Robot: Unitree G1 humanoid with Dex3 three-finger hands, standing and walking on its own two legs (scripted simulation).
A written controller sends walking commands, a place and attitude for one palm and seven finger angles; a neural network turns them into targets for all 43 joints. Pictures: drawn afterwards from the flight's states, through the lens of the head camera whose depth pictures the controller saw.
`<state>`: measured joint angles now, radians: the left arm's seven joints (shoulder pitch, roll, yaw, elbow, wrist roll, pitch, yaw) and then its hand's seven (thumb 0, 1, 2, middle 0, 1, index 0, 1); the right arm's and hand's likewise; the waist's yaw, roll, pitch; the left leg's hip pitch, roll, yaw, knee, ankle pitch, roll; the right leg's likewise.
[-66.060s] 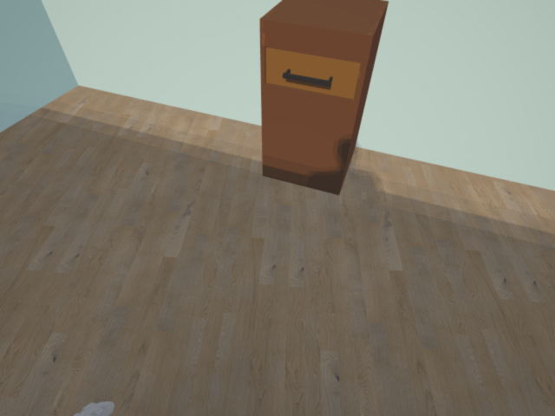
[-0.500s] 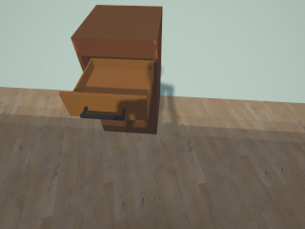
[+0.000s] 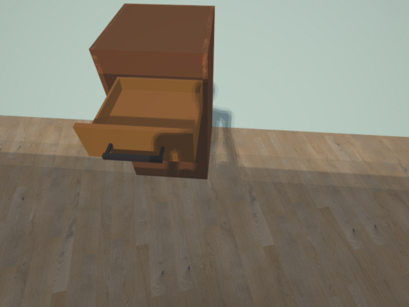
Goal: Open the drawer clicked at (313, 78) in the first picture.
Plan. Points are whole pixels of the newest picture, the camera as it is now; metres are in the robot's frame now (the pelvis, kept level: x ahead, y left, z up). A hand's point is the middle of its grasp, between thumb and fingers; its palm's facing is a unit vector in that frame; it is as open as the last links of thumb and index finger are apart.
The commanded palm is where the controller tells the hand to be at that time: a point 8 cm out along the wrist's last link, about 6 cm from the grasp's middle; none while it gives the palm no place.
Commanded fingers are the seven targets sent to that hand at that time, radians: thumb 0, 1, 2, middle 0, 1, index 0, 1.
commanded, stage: look to check the result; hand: left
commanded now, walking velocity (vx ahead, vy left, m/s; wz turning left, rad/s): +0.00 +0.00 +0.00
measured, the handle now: (134, 153) +0.58 +0.27 -0.15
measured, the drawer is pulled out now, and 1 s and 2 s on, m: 0.30 0.30 0.30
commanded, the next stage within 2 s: stand and wait in 0.36 s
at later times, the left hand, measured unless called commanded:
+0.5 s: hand out of the picture +0.01 +0.17 -0.17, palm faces +0.03 -0.98 -0.21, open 7.3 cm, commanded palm none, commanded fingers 0.00 0.90 0.90 -0.20 -0.30 -0.20 -0.30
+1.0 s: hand out of the picture +0.03 +0.17 -0.17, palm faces +0.02 -0.98 -0.21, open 7.3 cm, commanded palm none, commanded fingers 0.00 0.90 0.90 -0.20 -0.30 -0.20 -0.30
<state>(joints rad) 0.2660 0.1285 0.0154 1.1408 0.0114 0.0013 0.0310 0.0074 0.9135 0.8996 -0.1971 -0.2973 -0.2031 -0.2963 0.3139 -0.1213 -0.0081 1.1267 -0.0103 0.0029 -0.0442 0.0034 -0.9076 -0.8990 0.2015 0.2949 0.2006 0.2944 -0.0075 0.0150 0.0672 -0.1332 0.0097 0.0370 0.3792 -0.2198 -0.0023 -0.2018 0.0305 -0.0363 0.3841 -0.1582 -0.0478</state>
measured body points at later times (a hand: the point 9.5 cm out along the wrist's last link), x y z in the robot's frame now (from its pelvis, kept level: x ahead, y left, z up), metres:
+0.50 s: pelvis +0.01 -0.01 +0.00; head +0.03 -0.02 +0.45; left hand +0.01 +0.22 -0.16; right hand -0.01 -0.21 -0.17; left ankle -0.01 +0.12 -0.74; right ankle +0.03 -0.09 -0.74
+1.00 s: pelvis +0.02 +0.00 +0.00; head +0.04 -0.01 +0.45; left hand +0.03 +0.22 -0.15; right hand +0.00 -0.22 -0.16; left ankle -0.01 +0.12 -0.74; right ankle +0.03 -0.09 -0.74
